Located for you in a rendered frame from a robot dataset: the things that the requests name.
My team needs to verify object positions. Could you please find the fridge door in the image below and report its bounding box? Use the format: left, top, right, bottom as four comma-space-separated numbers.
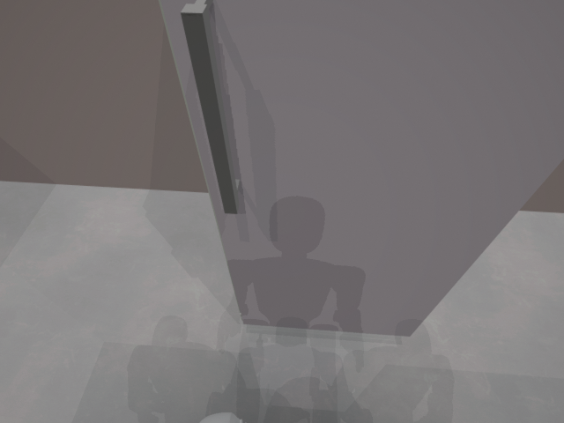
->
160, 0, 564, 337

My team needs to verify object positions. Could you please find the handle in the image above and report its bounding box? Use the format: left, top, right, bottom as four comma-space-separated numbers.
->
181, 0, 240, 214

